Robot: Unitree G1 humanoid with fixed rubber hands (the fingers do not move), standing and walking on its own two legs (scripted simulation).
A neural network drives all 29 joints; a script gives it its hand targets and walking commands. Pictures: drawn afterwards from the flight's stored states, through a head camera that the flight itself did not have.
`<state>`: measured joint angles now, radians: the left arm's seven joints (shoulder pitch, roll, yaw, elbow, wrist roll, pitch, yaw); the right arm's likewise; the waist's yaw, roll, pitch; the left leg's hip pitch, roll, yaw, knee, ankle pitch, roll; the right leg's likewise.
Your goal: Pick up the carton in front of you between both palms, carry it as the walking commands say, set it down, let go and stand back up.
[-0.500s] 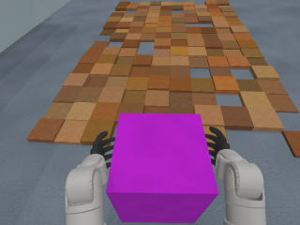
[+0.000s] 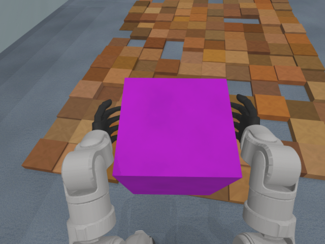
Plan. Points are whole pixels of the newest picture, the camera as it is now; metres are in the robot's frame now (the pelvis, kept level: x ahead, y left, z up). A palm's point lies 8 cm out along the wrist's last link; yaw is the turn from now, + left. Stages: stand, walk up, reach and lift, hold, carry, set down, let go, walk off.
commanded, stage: carry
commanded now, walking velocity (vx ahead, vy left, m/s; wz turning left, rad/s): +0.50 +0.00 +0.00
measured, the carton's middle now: (173, 144) +0.33 +0.01 +0.08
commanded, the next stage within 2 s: none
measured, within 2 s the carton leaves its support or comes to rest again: neither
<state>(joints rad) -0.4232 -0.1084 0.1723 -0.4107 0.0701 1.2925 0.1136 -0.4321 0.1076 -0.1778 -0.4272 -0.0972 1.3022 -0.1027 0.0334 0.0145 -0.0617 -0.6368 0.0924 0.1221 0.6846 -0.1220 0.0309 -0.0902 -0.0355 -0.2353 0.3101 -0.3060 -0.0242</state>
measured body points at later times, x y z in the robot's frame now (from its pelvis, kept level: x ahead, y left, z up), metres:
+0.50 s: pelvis +0.33 +0.03 -0.01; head +0.42 +0.03 +0.43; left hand +0.75 +0.16 +0.13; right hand +0.73 -0.14 +0.13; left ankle +0.22 +0.10 -0.74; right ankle +0.46 -0.08 -0.71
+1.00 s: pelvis +0.67 +0.04 +0.03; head +0.77 +0.05 +0.47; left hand +1.09 +0.19 +0.16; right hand +1.08 -0.12 +0.16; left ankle +0.71 +0.12 -0.71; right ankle +0.56 -0.07 -0.63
